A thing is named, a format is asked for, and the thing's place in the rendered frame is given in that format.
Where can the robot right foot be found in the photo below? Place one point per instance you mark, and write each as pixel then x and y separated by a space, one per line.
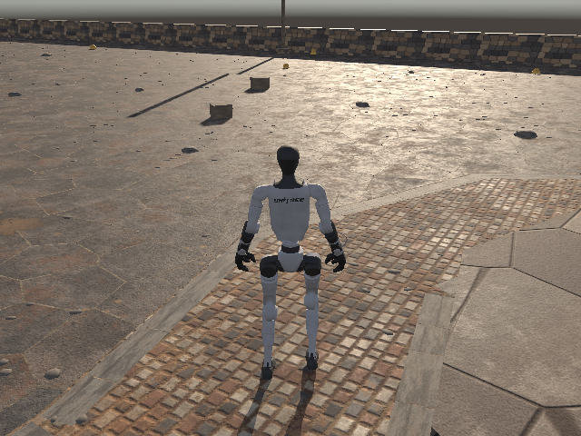
pixel 311 361

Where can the left robot forearm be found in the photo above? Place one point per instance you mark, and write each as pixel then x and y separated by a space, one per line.
pixel 245 241

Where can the robot left hand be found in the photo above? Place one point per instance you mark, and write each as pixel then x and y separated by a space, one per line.
pixel 245 258

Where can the robot left upper arm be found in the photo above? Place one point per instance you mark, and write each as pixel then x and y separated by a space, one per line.
pixel 260 193

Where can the humanoid robot torso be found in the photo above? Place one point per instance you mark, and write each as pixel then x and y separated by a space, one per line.
pixel 290 215

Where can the robot right upper arm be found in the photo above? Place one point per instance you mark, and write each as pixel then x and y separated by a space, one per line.
pixel 322 205

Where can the robot right hand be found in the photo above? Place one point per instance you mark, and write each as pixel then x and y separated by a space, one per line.
pixel 341 259

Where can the right robot forearm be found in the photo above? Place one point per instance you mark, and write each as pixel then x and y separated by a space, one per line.
pixel 334 241

